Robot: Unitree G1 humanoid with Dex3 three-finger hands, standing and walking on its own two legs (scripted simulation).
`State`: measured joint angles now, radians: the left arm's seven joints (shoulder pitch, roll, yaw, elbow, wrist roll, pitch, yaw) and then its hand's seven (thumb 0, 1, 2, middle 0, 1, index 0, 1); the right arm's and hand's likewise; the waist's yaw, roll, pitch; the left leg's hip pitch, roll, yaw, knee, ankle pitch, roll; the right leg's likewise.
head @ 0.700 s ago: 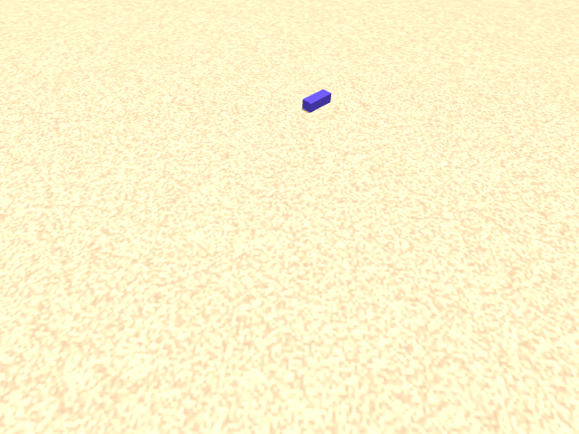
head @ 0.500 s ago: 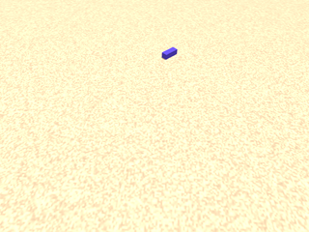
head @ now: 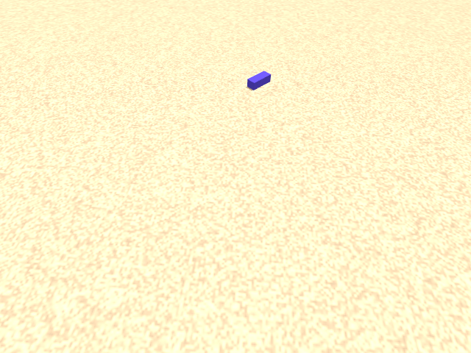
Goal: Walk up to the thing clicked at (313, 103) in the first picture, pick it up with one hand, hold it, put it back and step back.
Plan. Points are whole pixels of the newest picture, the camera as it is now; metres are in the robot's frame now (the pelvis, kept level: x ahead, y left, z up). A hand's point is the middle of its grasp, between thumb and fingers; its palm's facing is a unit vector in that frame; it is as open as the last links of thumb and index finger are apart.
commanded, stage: stand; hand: left
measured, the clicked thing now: (259, 80) +2.11 -0.17 -0.75
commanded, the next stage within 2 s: walk up in 0.42 s
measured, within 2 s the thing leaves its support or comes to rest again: neither
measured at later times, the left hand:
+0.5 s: hand out of the picture +0.08 +0.26 -0.15, palm faces +0.07 -0.95 -0.30, open 7.3 cm
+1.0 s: hand (55, 346) +0.16 +0.35 -0.16, palm faces +0.31 -0.93 -0.19, open 7.4 cm
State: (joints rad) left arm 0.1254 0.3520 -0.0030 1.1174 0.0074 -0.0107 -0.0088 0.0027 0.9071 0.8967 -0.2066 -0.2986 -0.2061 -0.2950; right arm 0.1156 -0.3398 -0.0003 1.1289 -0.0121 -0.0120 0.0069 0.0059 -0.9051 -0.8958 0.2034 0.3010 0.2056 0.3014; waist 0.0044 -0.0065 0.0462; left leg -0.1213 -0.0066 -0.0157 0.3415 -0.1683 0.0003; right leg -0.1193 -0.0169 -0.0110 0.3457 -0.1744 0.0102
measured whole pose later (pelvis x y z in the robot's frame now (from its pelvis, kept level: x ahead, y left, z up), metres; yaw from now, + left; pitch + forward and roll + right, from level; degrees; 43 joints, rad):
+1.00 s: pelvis +0.16 +0.06 +0.00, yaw +19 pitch -3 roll -1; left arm 0.15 0.48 0.10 0.97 0.04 0.06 -0.19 0.00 0.91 0.90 -0.20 -0.30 -0.20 -0.29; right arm 0.38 -0.40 -0.06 0.99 -0.02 -0.13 0.00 0.01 -0.90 -0.90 0.21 0.30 0.21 0.30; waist 0.02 -0.13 0.00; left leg -0.13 0.00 0.02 0.40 -0.22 0.04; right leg -0.62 -0.13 0.04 1.08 -0.15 0.03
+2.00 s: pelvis +0.77 +0.00 -0.02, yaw +30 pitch -2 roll +1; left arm 0.18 0.48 0.11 0.76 0.02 0.06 -0.16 0.00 0.91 0.90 -0.21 -0.30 -0.20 -0.29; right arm 0.38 -0.43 -0.03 0.92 -0.02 -0.13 -0.03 0.01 -0.90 -0.89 0.21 0.30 0.21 0.30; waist 0.00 -0.16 0.08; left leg -0.23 0.11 0.07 0.57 -0.29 -0.02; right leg -0.59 -0.17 0.10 0.92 -0.26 0.02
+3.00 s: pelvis +1.26 -0.20 -0.05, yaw +36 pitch -1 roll +0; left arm 0.23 0.47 0.14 0.78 0.05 0.05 -0.12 0.00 0.91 0.90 -0.20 -0.30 -0.20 -0.29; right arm 0.33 -0.54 -0.09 0.98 -0.03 -0.05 -0.09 0.01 -0.90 -0.90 0.21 0.30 0.21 0.30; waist 0.01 -0.01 0.02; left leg -0.48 0.19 -0.08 1.06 -0.52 0.04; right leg -0.46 -0.08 -0.03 0.86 -0.38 0.03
